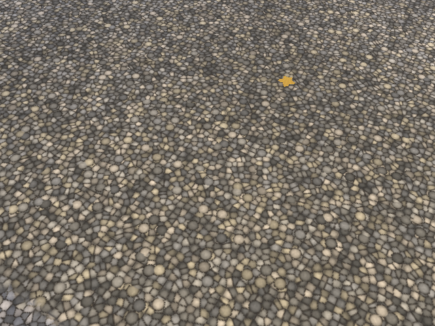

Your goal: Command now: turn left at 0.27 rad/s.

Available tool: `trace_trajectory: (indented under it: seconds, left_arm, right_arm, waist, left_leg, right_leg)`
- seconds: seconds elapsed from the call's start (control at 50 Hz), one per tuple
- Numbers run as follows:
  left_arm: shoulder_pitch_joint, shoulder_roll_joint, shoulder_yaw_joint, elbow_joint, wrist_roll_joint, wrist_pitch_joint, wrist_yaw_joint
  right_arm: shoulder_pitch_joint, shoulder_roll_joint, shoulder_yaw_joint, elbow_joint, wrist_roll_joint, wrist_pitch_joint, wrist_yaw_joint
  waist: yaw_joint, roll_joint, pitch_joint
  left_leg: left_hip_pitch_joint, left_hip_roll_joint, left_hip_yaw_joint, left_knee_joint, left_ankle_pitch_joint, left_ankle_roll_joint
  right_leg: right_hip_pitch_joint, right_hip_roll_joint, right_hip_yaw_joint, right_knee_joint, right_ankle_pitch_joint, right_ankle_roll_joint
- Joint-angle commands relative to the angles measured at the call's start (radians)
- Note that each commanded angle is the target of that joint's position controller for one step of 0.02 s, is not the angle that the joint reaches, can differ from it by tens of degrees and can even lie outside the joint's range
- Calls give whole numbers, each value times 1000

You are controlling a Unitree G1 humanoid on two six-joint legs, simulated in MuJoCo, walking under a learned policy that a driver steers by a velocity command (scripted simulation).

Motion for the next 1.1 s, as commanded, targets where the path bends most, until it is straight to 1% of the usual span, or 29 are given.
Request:
trace_trajectory:
  seconds: [0.02,0.04,0.06,0.08,0.1,0.16,0.2,0.26,0.3,0.32,0.34,0.36,0.38,0.4,0.42,0.48,0.58,0.84,0.86,0.88,0.9,0.92,0.94,0.96,0.98,1.02,1.06,1.08,1.1]
  left_arm:
    - [-26,61,7,-87,7,10,9]
    - [-23,76,13,-79,-7,22,9]
    - [-16,83,17,-61,-11,24,6]
    - [-6,99,24,-47,-4,24,4]
    - [20,106,27,-27,7,26,2]
    - [24,66,16,-6,1,30,-3]
    - [-2,40,7,-2,0,34,1]
    - [-12,36,5,14,-3,35,15]
    - [8,22,1,35,-5,26,26]
    - [31,8,-5,51,-1,17,30]
    - [35,25,-5,60,11,3,35]
    - [38,65,-4,60,25,-12,39]
    - [-40,116,8,71,1,-14,31]
    - [-72,65,-3,62,2,-20,20]
    - [-63,47,-9,72,3,-26,17]
    - [-26,48,-11,113,-2,-29,28]
    - [-37,35,-17,151,1,-28,32]
    - [-16,2,-35,248,-1,-36,34]
    - [12,25,-25,259,1,-32,32]
    - [32,69,-8,261,3,-23,28]
    - [76,102,8,268,6,-15,22]
    - [106,112,18,280,3,-11,22]
    - [107,79,17,282,3,-18,21]
    - [84,59,16,275,7,-32,19]
    - [46,63,21,260,6,-47,18]
    - [-20,75,29,236,-6,-72,16]
    - [-56,83,35,227,-11,-80,13]
    - [-69,85,39,224,-13,-78,11]
    - [-90,81,43,216,-14,-74,8]
  right_arm:
    - [149,-218,-50,-19,6,-34,-29]
    - [101,-167,-31,-7,7,-37,-31]
    - [28,-121,-14,-7,4,-35,-33]
    - [-12,-112,-8,-4,1,-35,-39]
    - [-13,-110,-6,3,3,-38,-46]
    - [16,-104,1,40,3,-45,-43]
    - [25,-109,2,65,-1,-48,-40]
    - [30,-116,1,97,-8,-50,-39]
    - [14,-113,3,116,-2,-51,-43]
    - [0,-108,5,124,5,-50,-47]
    - [13,-87,13,133,8,-56,-49]
    - [39,-63,19,141,8,-62,-49]
    - [71,-55,16,164,12,-53,-45]
    - [66,-89,12,195,2,-49,-49]
    - [57,-102,6,215,3,-48,-50]
    - [67,-91,6,256,7,-52,-50]
    - [89,-72,11,330,7,-51,-59]
    - [144,-47,25,438,7,-53,-69]
    - [167,-45,24,442,5,-52,-69]
    - [165,-62,15,431,-2,-46,-64]
    - [118,-70,9,401,-18,-43,-53]
    - [44,-41,14,355,-25,-47,-39]
    - [-25,-35,14,311,-30,-58,-29]
    - [-22,-37,9,302,-25,-72,-20]
    - [23,-34,6,312,-22,-87,-11]
    - [72,-31,-1,317,-10,-110,3]
    - [100,-21,-7,312,-5,-111,1]
    - [149,-11,-8,321,-4,-108,-4]
    - [231,0,-10,346,-5,-109,-12]
  waist:
    - [-114,189,-187]
    - [-70,164,-129]
    - [-42,155,-80]
    - [-24,177,-59]
    - [-23,192,-65]
    - [-32,148,-96]
    - [-46,157,-81]
    - [-58,169,-73]
    - [-37,147,-78]
    - [-12,120,-82]
    - [-13,81,-100]
    - [-32,13,-121]
    - [-94,-113,-67]
    - [-73,-75,-63]
    - [-55,-54,-47]
    - [-45,-42,-56]
    - [-44,5,-38]
    - [-50,21,-31]
    - [-44,-1,-74]
    - [-32,-46,-55]
    - [-4,-91,8]
    - [10,-165,76]
    - [19,-151,129]
    - [-12,-86,102]
    - [-44,-52,52]
    - [-83,-62,-3]
    - [-105,-109,2]
    - [-126,-101,21]
    - [-161,-53,33]
  left_leg:
    - [210,435,-387,-161,770,258]
    - [171,374,-314,-179,717,256]
    - [121,311,-251,-206,629,215]
    - [119,261,-213,-213,609,180]
    - [121,233,-179,-205,667,175]
    - [135,223,-158,-195,648,173]
    - [116,219,-171,-195,552,170]
    - [82,226,-214,-188,459,174]
    - [61,219,-231,-168,411,158]
    - [29,206,-228,-153,375,129]
    - [-25,190,-233,-148,308,85]
    - [-64,144,-196,-112,227,50]
    - [23,56,-124,-168,116,33]
    - [78,66,-129,-173,135,26]
    - [81,72,-136,-171,166,28]
    - [78,91,-143,-167,231,25]
    - [58,88,-139,-190,199,10]
    - [64,102,-133,-192,211,2]
    - [57,65,-99,-151,26,15]
    - [-23,18,-62,-71,-226,32]
    - [-159,-2,-38,21,-339,38]
    - [-264,-4,30,168,-254,33]
    - [-335,54,21,298,-167,26]
    - [-368,85,-5,354,-121,22]
    - [-357,99,-9,356,-84,19]
    - [-222,87,26,242,-60,24]
    - [-51,53,82,106,-86,31]
    - [37,44,119,25,-52,32]
    - [164,25,158,-54,6,33]
  right_leg:
    - [-190,25,155,299,-260,20]
    - [-186,23,180,343,-212,19]
    - [-175,16,191,327,-143,20]
    - [-172,21,182,311,-90,24]
    - [-151,31,170,318,-56,32]
    - [-98,45,168,246,-40,44]
    - [-63,49,166,150,-42,40]
    - [-7,63,161,32,-44,26]
    - [62,69,156,-107,31,13]
    - [139,63,157,-246,159,5]
    - [236,10,222,-308,271,0]
    - [293,-97,329,-332,363,-14]
    - [129,-111,343,-294,375,-53]
    - [99,-88,323,-303,327,-48]
    - [97,-58,293,-302,303,-31]
    - [125,-33,269,-301,300,-25]
    - [122,-36,276,-314,243,-37]
    - [106,-23,274,-327,228,-43]
    - [125,-7,279,-338,-6,-56]
    - [113,-14,330,-360,-306,-90]
    - [104,-81,445,-430,-536,-140]
    - [94,-188,573,-534,-632,-195]
    - [70,-263,644,-586,-532,-231]
    - [95,-263,628,-588,-416,-228]
    - [126,-237,571,-569,-318,-209]
    - [82,-160,426,-550,-203,-172]
    - [-34,-117,346,-523,-215,-166]
    - [-104,-117,331,-479,-255,-176]
    - [-204,-104,311,-402,-294,-178]
Keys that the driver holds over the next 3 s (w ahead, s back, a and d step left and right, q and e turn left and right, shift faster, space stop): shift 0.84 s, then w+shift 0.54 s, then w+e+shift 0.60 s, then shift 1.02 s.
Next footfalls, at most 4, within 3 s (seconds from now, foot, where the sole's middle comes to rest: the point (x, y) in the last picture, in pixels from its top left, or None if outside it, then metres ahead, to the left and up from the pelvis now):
0.34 right None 0.02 -0.12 -0.77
1.14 left None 0.08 0.11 -0.77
1.60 right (241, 302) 0.52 -0.03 -0.77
2.04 left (235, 175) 1.00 0.00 -0.77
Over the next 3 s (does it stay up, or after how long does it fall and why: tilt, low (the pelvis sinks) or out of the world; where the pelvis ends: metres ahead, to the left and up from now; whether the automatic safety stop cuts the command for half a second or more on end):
stays up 1.00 -0.15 0.01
